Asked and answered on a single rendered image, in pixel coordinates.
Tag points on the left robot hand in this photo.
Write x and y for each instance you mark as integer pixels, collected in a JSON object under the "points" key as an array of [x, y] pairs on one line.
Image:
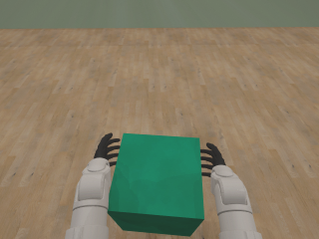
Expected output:
{"points": [[103, 149]]}

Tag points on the robot left forearm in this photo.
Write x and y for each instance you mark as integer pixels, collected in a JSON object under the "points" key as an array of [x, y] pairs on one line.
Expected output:
{"points": [[91, 202]]}

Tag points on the right robot hand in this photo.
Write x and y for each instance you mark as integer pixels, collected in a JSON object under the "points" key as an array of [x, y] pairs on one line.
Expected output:
{"points": [[216, 158]]}

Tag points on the carton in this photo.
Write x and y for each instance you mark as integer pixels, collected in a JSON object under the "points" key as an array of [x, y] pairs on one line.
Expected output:
{"points": [[157, 185]]}

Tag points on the robot right forearm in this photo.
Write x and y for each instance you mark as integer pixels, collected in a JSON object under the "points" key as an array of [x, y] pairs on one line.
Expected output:
{"points": [[233, 206]]}

